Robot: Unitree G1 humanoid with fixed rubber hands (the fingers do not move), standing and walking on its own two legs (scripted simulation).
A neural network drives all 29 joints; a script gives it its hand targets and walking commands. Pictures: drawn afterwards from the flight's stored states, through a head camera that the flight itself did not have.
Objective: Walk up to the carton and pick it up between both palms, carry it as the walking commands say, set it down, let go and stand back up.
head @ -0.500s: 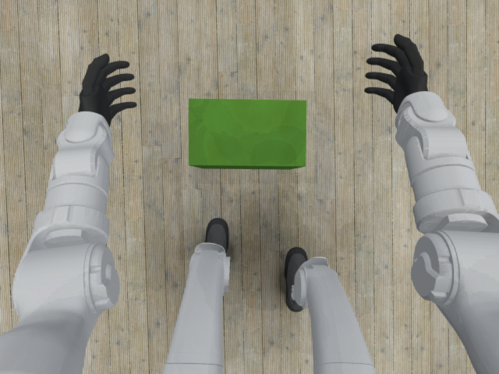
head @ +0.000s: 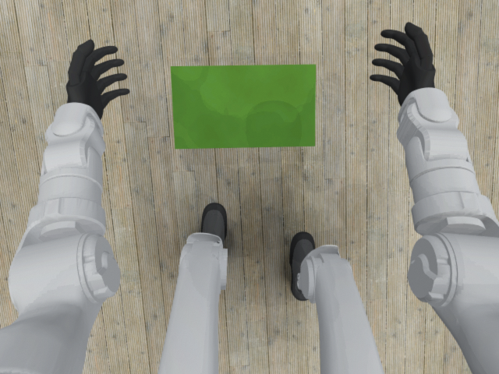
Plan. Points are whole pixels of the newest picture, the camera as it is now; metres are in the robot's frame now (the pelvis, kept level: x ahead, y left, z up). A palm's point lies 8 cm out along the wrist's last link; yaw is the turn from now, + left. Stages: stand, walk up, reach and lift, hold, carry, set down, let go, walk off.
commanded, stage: reach and lift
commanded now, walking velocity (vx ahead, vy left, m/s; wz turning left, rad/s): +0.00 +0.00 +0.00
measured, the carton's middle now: (244, 113) +0.47 +0.07 -0.49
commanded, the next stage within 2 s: none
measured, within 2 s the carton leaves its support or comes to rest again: neither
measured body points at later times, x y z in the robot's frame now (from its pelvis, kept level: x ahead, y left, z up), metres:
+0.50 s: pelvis -0.08 -0.01 -0.14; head +0.30 +0.02 +0.10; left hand +0.45 +0.27 -0.33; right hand +0.51 -0.18 -0.30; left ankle +0.08 +0.13 -0.58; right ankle +0.02 -0.14 -0.58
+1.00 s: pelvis -0.09 -0.01 -0.21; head +0.31 +0.00 -0.01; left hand +0.47 +0.25 -0.40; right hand +0.50 -0.19 -0.41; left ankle +0.08 +0.13 -0.58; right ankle +0.01 -0.14 -0.58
